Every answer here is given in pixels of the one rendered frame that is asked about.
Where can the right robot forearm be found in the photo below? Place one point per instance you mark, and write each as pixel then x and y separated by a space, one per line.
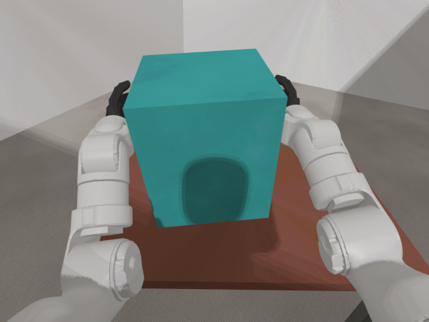
pixel 335 184

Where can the robot right upper arm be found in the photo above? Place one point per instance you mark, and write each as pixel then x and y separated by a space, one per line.
pixel 361 244

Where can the table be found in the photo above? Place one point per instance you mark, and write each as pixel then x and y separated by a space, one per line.
pixel 276 253

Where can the carton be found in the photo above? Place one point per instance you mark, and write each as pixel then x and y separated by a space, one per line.
pixel 206 128

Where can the right robot hand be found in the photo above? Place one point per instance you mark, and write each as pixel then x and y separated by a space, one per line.
pixel 289 90

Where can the left robot hand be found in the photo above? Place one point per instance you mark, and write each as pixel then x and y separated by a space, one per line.
pixel 117 99

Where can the left robot forearm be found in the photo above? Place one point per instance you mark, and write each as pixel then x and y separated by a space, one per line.
pixel 103 184

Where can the robot left upper arm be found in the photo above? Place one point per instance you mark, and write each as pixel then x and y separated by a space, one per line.
pixel 97 279

